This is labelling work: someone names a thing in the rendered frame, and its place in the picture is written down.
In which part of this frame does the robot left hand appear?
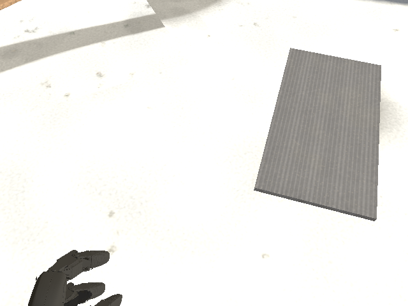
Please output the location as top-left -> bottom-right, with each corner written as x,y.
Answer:
28,250 -> 122,306

